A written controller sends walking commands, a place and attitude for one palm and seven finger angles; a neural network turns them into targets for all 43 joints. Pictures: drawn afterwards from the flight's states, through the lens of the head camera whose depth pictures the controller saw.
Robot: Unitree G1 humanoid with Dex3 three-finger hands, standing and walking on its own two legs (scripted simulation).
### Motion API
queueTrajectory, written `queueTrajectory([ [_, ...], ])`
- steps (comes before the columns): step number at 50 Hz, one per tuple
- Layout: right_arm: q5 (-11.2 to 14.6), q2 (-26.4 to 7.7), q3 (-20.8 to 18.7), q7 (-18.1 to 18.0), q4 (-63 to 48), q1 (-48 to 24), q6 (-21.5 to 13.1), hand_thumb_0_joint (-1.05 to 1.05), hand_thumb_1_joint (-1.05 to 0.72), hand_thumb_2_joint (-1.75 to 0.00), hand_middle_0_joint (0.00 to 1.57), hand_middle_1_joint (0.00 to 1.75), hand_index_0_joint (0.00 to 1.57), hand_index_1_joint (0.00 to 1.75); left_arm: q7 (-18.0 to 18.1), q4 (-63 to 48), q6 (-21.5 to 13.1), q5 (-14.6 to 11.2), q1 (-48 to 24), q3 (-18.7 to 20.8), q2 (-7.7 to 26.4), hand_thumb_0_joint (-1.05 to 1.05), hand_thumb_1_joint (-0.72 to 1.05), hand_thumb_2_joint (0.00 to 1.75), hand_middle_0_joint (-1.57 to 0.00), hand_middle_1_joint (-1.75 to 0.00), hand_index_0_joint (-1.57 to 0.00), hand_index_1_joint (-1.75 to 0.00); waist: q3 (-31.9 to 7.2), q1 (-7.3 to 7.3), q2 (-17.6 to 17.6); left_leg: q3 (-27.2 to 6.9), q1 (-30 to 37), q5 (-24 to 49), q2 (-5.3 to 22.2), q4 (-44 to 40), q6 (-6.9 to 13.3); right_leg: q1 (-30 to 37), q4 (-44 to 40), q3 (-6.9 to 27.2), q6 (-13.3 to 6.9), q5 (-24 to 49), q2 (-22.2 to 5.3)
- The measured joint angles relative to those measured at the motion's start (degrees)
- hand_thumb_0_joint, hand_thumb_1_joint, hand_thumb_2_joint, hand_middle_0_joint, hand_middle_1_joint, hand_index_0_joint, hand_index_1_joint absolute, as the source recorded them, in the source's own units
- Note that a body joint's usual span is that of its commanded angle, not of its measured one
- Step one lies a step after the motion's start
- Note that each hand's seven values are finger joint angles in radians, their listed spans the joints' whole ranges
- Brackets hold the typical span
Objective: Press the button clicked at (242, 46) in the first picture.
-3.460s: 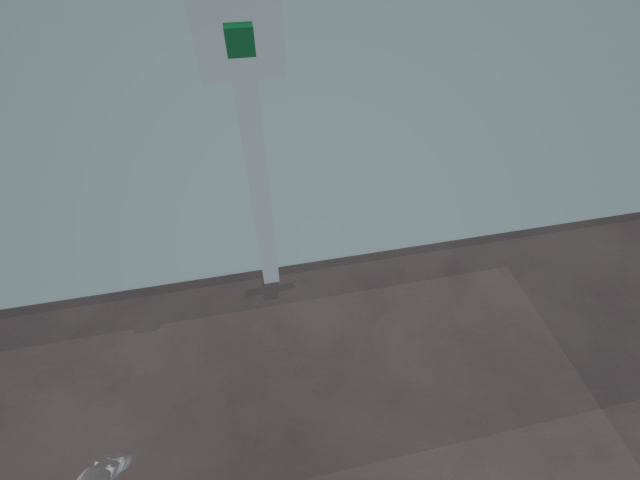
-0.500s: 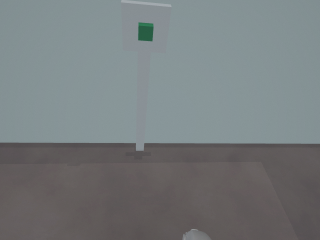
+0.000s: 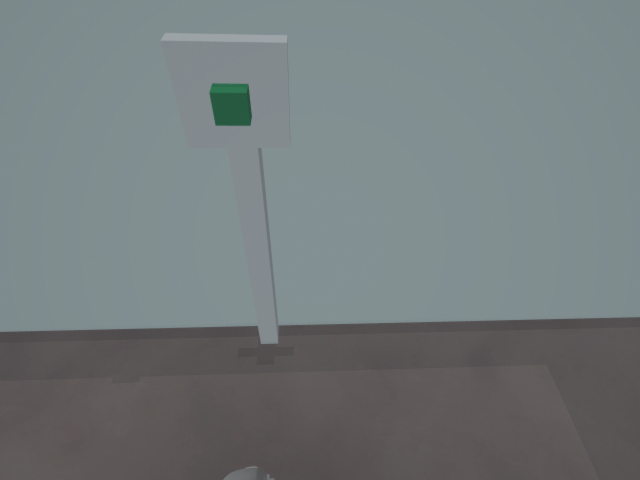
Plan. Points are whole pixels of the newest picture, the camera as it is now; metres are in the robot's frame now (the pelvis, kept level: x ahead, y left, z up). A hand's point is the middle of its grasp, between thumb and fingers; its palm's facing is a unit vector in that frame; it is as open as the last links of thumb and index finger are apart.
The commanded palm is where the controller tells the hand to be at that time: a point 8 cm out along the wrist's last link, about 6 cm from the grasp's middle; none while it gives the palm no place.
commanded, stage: take the last steps up to it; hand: left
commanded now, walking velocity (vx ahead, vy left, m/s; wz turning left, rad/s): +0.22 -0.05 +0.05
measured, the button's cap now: (231, 104) +0.64 +0.18 +0.15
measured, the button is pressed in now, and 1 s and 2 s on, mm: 0 0 0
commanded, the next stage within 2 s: come to a stop and stand still in 0.14 s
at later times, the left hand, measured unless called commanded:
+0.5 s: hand out of the picture +0.16 +0.18 -0.18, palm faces +0.03 -0.98 -0.19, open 7.4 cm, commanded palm none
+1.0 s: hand out of the picture +0.13 +0.17 -0.16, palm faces +0.09 -0.96 -0.27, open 7.4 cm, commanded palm none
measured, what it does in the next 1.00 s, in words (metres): steps on the spot: left foot, then right foot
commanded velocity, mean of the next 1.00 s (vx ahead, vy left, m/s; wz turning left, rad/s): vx -0.03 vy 0.04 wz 0.01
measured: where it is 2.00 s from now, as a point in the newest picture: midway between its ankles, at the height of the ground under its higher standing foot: outside the picture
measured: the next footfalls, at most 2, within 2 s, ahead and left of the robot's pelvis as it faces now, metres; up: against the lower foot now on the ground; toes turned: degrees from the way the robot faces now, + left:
left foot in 0.12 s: +0.16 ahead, +0.10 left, +0.00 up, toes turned +11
right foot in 0.60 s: +0.20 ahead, -0.15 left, +0.00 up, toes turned -7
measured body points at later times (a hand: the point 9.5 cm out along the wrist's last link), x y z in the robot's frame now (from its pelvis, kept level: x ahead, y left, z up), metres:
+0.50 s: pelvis +0.13 +0.00 +0.01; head +0.15 +0.02 +0.46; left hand +0.15 +0.23 -0.16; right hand +0.13 -0.23 -0.14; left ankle +0.12 +0.10 -0.74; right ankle +0.16 -0.15 -0.70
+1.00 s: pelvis +0.09 -0.03 +0.00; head +0.10 -0.05 +0.45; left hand +0.13 +0.22 -0.14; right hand +0.16 -0.28 -0.15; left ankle +0.06 +0.13 -0.69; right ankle +0.16 -0.15 -0.74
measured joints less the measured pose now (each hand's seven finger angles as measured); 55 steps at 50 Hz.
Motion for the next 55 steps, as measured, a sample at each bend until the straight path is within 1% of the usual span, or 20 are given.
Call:
queueTrajectory([
  [5, 0.2, 0.9, 0.9, 0.6, -1.6, -3.5, -1.1, 0.00, -0.91, -0.90, 0.19, 0.29, 0.20, 0.30, -0.4, 2.0, 0.4, -0.1, 4.0, -0.4, -0.2, -0.01, 0.92, 0.90, -0.20, -0.30, -0.20, -0.30, 0.1, 2.03, -1.7, 1.3, 5.4, 2.3, -1.1, -15.8, 0.3, 3.8, 1.2, -0.4, 1.2, -4.3, 0.5],
  [6, 0.1, 1.2, 1.1, 0.6, -1.7, -3.7, -1.5, 0.00, -0.91, -0.90, 0.19, 0.29, 0.20, 0.30, -0.4, 2.4, 0.6, -0.3, 4.9, -0.4, -0.2, 0.00, 0.92, 0.90, -0.20, -0.30, -0.20, -0.30, 0.3, 2.26, -2.2, 1.7, 7.3, 4.5, -1.6, -18.7, 1.0, 4.1, 2.9, -0.4, 1.7, -5.9, 0.1],
  [7, 0.0, 1.8, 1.3, 0.5, -1.6, -4.1, -2.0, 0.00, -0.91, -0.90, 0.19, 0.29, 0.20, 0.30, -0.5, 2.9, 1.0, -0.5, 5.4, -0.4, 0.0, 0.00, 0.92, 0.90, -0.20, -0.30, -0.20, -0.30, 0.6, 2.43, -3.6, 2.4, 8.2, 4.8, -2.5, -18.6, 2.5, 3.6, 6.1, 0.4, 1.8, -7.7, -1.1],
  [9, -0.1, 2.5, 2.0, 0.3, -1.8, -4.0, -2.7, 0.00, -0.91, -0.90, 0.19, 0.29, 0.20, 0.30, -0.7, 3.5, 2.1, -0.6, 6.0, -0.5, -0.3, 0.00, 0.92, 0.90, -0.20, -0.30, -0.20, -0.30, 0.9, 2.74, -4.4, 3.6, 9.6, 2.5, -3.1, -17.8, 4.6, -0.7, 18.6, 2.9, 1.7, -13.0, -1.8],
  [12, 0.2, 3.4, 2.5, -0.8, -1.3, -2.5, -3.0, -0.01, -0.91, -0.90, 0.20, 0.29, 0.20, 0.30, -1.1, 3.8, 2.9, -0.3, 5.4, -0.5, -0.6, 0.00, 0.91, 0.90, -0.20, -0.30, -0.20, -0.30, 1.4, 2.25, -3.9, 4.2, 13.3, 2.2, -3.6, -21.8, 4.9, -8.2, 34.2, 5.4, 2.0, -12.2, -2.4],
  [14, 0.9, 3.0, 1.5, -2.1, -1.0, -1.6, -3.5, -0.02, -0.95, -0.90, 0.20, 0.30, 0.21, 0.30, -1.2, 3.3, 2.8, -0.3, 4.3, -0.4, -0.6, 0.00, 0.91, 0.90, -0.20, -0.30, -0.20, -0.30, 1.9, 1.87, -3.8, 4.6, 16.0, 3.6, -4.4, -25.9, 5.0, -12.1, 36.9, 6.6, 2.8, -8.8, -3.6],
  [17, 0.8, 2.1, 2.0, -2.5, 0.6, -0.2, -3.0, -0.03, -0.96, -0.90, 0.20, 0.30, 0.21, 0.30, -0.5, 2.0, 3.3, -0.4, 2.2, -0.2, -0.3, 0.00, 0.91, 0.90, -0.20, -0.30, -0.20, -0.30, 2.5, 1.59, -3.7, 4.6, 18.8, 5.2, -5.0, -30.5, 4.8, -15.1, 33.3, 8.1, 4.2, -4.3, -4.8],
  [21, 0.9, 2.9, 2.5, -2.6, 3.1, 1.5, -1.2, -0.02, -0.95, -0.90, 0.20, 0.30, 0.20, 0.30, 0.3, 0.3, 4.5, -0.5, -0.5, 0.2, 0.7, 0.00, 0.91, 0.90, -0.20, -0.30, -0.19, -0.30, 3.2, 1.30, -4.2, 4.0, 20.5, 5.1, -4.9, -32.0, 3.9, -14.9, 25.4, 9.1, 5.0, -1.7, -5.3],
  [26, 0.5, 4.2, 1.7, -2.3, 4.0, 2.2, 0.7, -0.01, -0.92, -0.90, 0.20, 0.30, 0.20, 0.30, 0.6, -1.6, 5.7, -0.4, -3.2, 0.5, 1.2, 0.00, 0.91, 0.90, -0.20, -0.30, -0.19, -0.30, 4.6, 0.42, -3.5, 4.2, 20.5, 3.3, -3.9, -29.6, 2.1, -12.4, 19.0, 8.0, 4.4, -3.9, -4.5],
  [28, 0.4, 4.1, 1.2, -2.1, 4.0, 2.2, 1.3, -0.01, -0.92, -0.90, 0.20, 0.30, 0.20, 0.30, 0.6, -2.3, 5.5, -0.5, -3.8, 0.5, 1.0, 0.00, 0.91, 0.90, -0.20, -0.30, -0.19, -0.30, 5.0, 0.18, -2.6, 4.4, 19.8, 2.0, -3.4, -27.5, 1.2, -10.3, 14.7, 7.4, 4.0, -2.3, -4.1],
  [30, 0.6, 3.8, 0.8, -1.7, 3.8, 2.6, 1.7, 0.00, -0.91, -0.90, 0.20, 0.30, 0.20, 0.30, 0.6, -3.1, 4.6, -0.3, -3.8, 0.5, 1.0, 0.00, 0.91, 0.90, -0.20, -0.30, -0.19, -0.30, 4.7, 0.24, -2.1, 4.8, 18.1, -0.1, -3.1, -23.6, 0.1, -7.5, 8.5, 7.1, 3.5, 3.2, -4.3],
  [31, 0.8, 3.3, 0.6, -1.6, 3.8, 2.3, 2.1, 0.00, -0.91, -0.90, 0.20, 0.30, 0.20, 0.30, 0.7, -3.1, 4.1, -0.1, -4.1, 0.4, 0.6, 0.00, 0.91, 0.90, -0.20, -0.30, -0.19, -0.30, 4.8, 0.22, -1.0, 3.9, 16.5, -3.5, -2.9, -20.2, -0.4, -7.9, 9.1, 6.9, 2.6, 1.1, -3.9],
  [34, 1.1, 1.4, -0.2, -1.6, 3.0, 1.4, 3.7, 0.00, -0.91, -0.90, 0.20, 0.30, 0.20, 0.30, 0.8, -3.7, 3.7, -0.2, -5.3, -0.3, -1.0, 0.00, 0.91, 0.90, -0.20, -0.30, -0.20, -0.30, 5.3, -0.46, 1.5, -1.5, 10.6, -12.6, -5.2, -5.7, -0.7, -8.2, 10.2, 5.7, 0.8, -1.3, -3.9],
  [37, 0.8, 0.0, -0.6, -1.3, 2.6, 0.2, 4.7, 0.00, -0.91, -0.90, 0.20, 0.30, 0.20, 0.30, 1.3, -4.5, 3.5, -0.3, -6.0, -0.5, -1.9, 0.00, 0.91, 0.90, -0.20, -0.30, -0.20, -0.30, 5.3, 0.17, 1.8, -3.9, 6.2, -11.1, -7.2, 6.9, -1.5, -7.8, 8.4, 5.7, 0.5, 0.3, -4.4],
  [41, 0.5, -1.6, -0.9, -0.6, 1.5, -1.2, 5.4, 0.00, -0.91, -0.90, 0.20, 0.29, 0.20, 0.30, 1.7, -5.3, 3.4, -0.4, -5.9, -0.4, -2.1, 0.00, 0.92, 0.90, -0.20, -0.30, -0.20, -0.30, 4.6, 0.96, 1.6, -5.9, 3.7, -5.8, -7.4, 12.2, -2.7, -7.5, 5.7, 5.6, 0.5, 2.6, -5.0],
  [44, 0.2, -2.5, -1.0, -0.1, 0.7, -1.8, 5.4, 0.00, -0.91, -0.90, 0.20, 0.29, 0.20, 0.30, 1.6, -5.5, 3.5, -0.2, -5.1, -0.3, -1.6, 0.00, 0.91, 0.90, -0.20, -0.30, -0.20, -0.30, 3.7, 1.59, 0.9, -6.7, 4.1, -3.4, -6.6, 10.4, -3.1, -7.6, 4.5, 5.4, 0.7, 3.9, -5.5],
  [47, 0.2, -3.0, -0.8, 0.3, 0.1, -2.0, 5.2, 0.00, -0.91, -0.90, 0.19, 0.29, 0.20, 0.30, 1.2, -5.5, 4.0, 0.2, -3.7, -0.2, -0.9, 0.00, 0.91, 0.90, -0.20, -0.30, -0.20, -0.30, 2.6, 2.34, -0.1, -6.3, 6.4, -3.4, -5.4, 4.3, -3.0, -7.9, 3.6, 5.5, 1.2, 5.1, -5.9],
  [52, 0.6, -2.6, 0.0, 0.4, -0.6, -1.2, 3.6, 0.00, -0.91, -0.90, 0.19, 0.29, 0.20, 0.30, 0.4, -4.4, 4.8, 0.7, -1.4, 0.2, 0.9, 0.00, 0.91, 0.90, -0.20, -0.30, -0.20, -0.30, 0.8, 3.59, -2.3, -4.0, 13.6, -6.6, -4.9, -12.3, -1.7, -8.8, 2.1, 6.0, 2.2, 7.3, -6.2],
  [54, 0.8, -2.2, 0.7, 0.2, -0.7, -0.2, 2.4, 0.00, -0.91, -0.90, 0.19, 0.29, 0.20, 0.30, 0.3, -3.5, 5.1, 0.3, -0.3, 0.4, 1.6, 0.00, 0.91, 0.90, -0.20, -0.30, -0.20, -0.30, -0.1, 3.63, -2.6, -3.0, 18.2, -4.0, -5.0, -22.1, -1.2, -9.7, 2.7, 6.1, 3.0, 7.1, -5.7],
  [55, 0.7, -1.9, 0.9, -0.1, -0.6, 0.4, 1.6, 0.00, -0.91, -0.90, 0.19, 0.29, 0.20, 0.30, 0.2, -3.0, 5.4, 0.0, 0.1, 0.4, 1.9, 0.00, 0.91, 0.90, -0.20, -0.30, -0.20, -0.30, -0.5, 3.25, -2.7, -3.3, 19.3, -2.2, -5.1, -25.4, -0.5, -10.7, 4.5, 6.2, 3.4, 5.0, -5.3],
])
